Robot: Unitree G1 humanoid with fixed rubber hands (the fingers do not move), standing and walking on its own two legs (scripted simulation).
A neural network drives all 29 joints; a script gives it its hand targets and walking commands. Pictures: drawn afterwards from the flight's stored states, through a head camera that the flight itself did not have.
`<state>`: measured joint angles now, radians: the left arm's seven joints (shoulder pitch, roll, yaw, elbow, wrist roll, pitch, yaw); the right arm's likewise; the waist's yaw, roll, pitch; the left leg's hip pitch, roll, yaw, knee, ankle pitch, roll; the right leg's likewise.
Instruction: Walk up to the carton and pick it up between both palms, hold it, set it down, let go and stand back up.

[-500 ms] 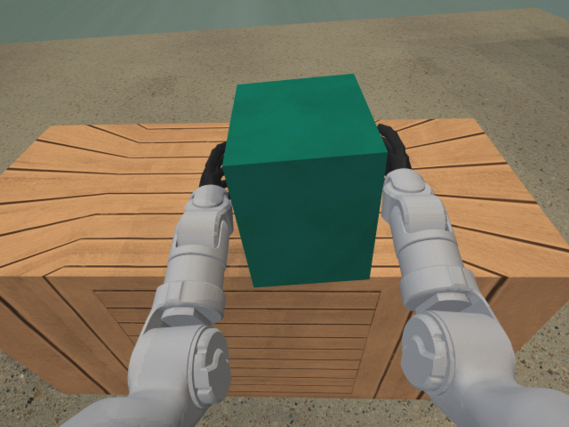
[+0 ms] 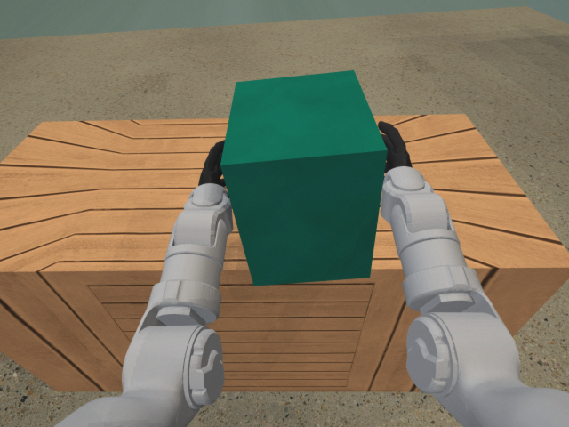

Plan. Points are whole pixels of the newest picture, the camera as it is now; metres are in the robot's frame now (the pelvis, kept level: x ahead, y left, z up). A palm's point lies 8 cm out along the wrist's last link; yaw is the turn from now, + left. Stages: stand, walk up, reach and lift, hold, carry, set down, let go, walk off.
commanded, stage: reach and lift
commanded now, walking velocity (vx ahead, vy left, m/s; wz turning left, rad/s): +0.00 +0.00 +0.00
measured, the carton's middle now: (303, 180) +0.41 +0.02 +0.16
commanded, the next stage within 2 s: hold in 0.18 s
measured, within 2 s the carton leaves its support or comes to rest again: neither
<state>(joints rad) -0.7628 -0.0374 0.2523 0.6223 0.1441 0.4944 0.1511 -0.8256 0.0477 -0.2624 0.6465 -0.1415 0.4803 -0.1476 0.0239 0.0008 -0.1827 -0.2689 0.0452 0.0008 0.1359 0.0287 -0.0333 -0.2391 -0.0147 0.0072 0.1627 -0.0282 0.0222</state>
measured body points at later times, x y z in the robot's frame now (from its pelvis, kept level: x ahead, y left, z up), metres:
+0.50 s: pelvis +0.01 +0.00 +0.00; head +0.01 +0.01 +0.45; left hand +0.42 +0.13 +0.13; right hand +0.43 -0.13 +0.15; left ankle +0.05 +0.14 -0.75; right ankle +0.03 -0.13 -0.75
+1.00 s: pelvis +0.01 +0.00 +0.00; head +0.01 +0.00 +0.45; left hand +0.41 +0.13 +0.13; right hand +0.42 -0.13 +0.15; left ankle +0.05 +0.14 -0.75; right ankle +0.03 -0.13 -0.75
